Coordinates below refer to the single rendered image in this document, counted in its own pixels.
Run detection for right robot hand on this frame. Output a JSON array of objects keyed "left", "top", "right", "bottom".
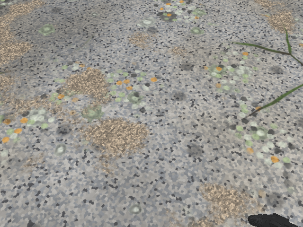
[{"left": 248, "top": 213, "right": 300, "bottom": 227}]

